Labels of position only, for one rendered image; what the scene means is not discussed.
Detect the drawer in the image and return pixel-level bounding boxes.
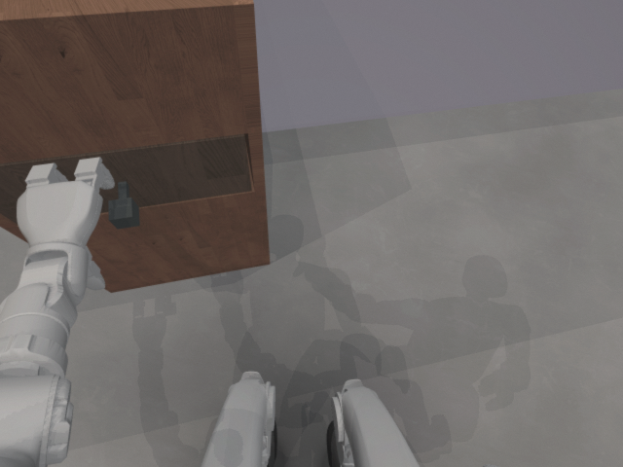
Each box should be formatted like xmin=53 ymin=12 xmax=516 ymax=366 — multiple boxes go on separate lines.
xmin=0 ymin=134 xmax=252 ymax=224

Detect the robot right shin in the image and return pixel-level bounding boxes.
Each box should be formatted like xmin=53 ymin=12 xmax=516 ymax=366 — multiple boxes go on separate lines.
xmin=336 ymin=379 xmax=379 ymax=467

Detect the left robot upper arm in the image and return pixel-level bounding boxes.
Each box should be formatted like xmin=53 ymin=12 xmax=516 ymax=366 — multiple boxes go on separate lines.
xmin=0 ymin=375 xmax=74 ymax=467

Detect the handle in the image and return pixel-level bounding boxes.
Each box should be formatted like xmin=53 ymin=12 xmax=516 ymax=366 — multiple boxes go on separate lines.
xmin=108 ymin=181 xmax=140 ymax=229

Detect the robot left hand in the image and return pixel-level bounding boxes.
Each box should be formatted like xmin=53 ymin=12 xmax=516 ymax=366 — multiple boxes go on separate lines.
xmin=17 ymin=157 xmax=115 ymax=290

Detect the cabinet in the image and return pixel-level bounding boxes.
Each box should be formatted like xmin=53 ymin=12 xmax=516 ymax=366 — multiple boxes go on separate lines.
xmin=0 ymin=0 xmax=270 ymax=293

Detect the left robot forearm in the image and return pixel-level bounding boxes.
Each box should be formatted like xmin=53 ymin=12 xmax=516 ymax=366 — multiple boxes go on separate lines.
xmin=0 ymin=241 xmax=89 ymax=379

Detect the robot right thigh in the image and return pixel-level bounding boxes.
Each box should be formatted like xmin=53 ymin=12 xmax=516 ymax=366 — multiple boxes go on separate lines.
xmin=331 ymin=386 xmax=420 ymax=467

